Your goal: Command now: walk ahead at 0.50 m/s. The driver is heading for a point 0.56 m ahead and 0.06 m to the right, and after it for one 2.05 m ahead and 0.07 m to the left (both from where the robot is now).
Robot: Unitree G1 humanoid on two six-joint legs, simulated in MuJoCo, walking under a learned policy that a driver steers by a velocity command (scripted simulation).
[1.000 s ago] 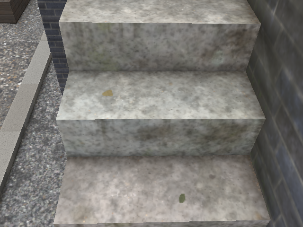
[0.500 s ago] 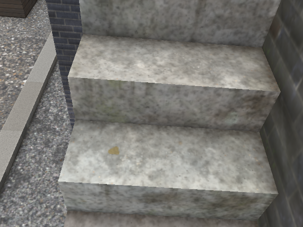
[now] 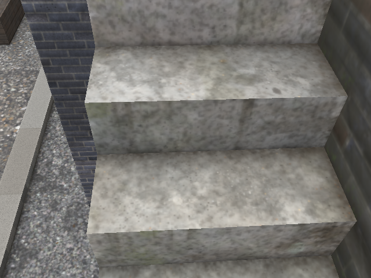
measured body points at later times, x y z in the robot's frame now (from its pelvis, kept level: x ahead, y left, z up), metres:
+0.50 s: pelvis +0.24 -0.09 +0.20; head +0.26 -0.08 +0.65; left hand +0.28 +0.14 +0.05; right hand +0.30 -0.34 +0.06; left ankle +0.22 +0.14 -0.30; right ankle +0.32 -0.14 -0.45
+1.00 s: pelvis +0.46 -0.10 +0.33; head +0.47 -0.11 +0.78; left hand +0.42 +0.13 +0.19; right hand +0.71 -0.30 +0.26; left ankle +0.55 -0.01 -0.25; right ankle +0.34 -0.15 -0.41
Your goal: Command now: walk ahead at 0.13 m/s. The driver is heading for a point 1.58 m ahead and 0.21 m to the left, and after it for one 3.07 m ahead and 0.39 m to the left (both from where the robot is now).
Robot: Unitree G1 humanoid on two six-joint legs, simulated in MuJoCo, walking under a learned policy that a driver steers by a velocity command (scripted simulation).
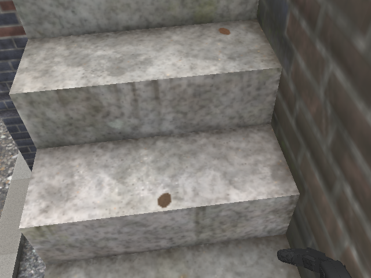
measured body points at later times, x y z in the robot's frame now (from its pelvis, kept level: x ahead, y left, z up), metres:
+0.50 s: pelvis +0.09 +0.00 +0.12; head +0.09 -0.03 +0.57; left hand +0.22 +0.21 +0.01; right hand +0.24 -0.22 -0.01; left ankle +0.08 +0.09 -0.59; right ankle +0.11 -0.13 -0.59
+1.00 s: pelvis +0.09 +0.01 +0.12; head +0.09 +0.00 +0.57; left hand +0.27 +0.22 +0.04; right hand +0.23 -0.21 +0.00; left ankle +0.08 +0.09 -0.59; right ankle +0.11 -0.13 -0.59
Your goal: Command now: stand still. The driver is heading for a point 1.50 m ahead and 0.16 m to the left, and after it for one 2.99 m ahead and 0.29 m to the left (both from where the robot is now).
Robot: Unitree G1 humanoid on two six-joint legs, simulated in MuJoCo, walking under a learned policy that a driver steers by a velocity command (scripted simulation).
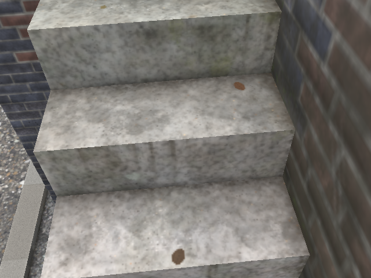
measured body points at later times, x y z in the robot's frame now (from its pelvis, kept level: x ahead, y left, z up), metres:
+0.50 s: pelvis -0.01 +0.00 +0.00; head +0.00 -0.01 +0.45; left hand +0.16 +0.20 -0.10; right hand +0.13 -0.21 -0.12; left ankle +0.00 +0.08 -0.72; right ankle +0.02 -0.14 -0.72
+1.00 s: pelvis +0.07 +0.01 +0.01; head +0.07 +0.00 +0.46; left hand +0.16 +0.22 -0.12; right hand +0.09 -0.23 -0.14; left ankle +0.00 +0.08 -0.71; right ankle +0.02 -0.13 -0.70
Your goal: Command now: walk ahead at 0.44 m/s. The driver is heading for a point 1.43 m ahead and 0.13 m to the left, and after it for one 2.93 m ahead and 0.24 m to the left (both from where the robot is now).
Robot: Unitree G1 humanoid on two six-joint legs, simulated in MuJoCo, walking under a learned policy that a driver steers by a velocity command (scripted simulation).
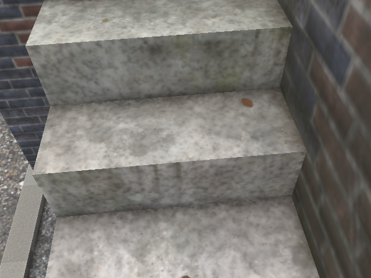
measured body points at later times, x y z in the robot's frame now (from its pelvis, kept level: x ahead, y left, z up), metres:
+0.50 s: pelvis +0.05 +0.03 +0.05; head +0.04 +0.03 +0.50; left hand -0.01 +0.27 -0.09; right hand +0.29 -0.17 -0.03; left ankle +0.02 +0.17 -0.54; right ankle -0.04 -0.14 -0.70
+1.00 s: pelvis +0.09 -0.03 +0.02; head +0.10 -0.05 +0.47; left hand -0.02 +0.18 -0.12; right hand +0.24 -0.23 -0.12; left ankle +0.06 +0.16 -0.39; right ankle -0.05 -0.10 -0.73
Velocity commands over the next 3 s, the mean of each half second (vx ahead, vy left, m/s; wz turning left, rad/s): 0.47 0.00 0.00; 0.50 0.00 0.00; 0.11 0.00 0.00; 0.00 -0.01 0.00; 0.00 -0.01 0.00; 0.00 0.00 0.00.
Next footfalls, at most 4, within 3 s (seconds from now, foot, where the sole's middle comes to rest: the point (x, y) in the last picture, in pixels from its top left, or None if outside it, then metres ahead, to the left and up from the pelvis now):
0.34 left None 0.06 0.18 -0.57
0.90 right None -0.01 -0.09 -0.76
1.30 left None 0.20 0.02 -0.57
1.60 right None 0.25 -0.15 -0.57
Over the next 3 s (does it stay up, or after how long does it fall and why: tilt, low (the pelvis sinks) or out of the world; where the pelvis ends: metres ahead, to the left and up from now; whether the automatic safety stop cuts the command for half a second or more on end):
stays up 0.17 0.02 0.20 its command is cut before an obstacle after 1.1 s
